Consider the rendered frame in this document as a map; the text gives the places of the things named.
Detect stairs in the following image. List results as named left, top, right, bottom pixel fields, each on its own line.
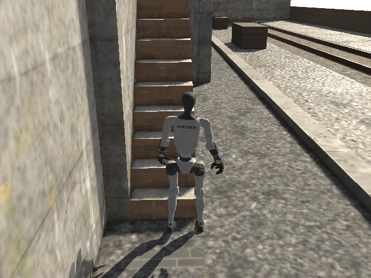
left=129, top=0, right=198, bottom=220

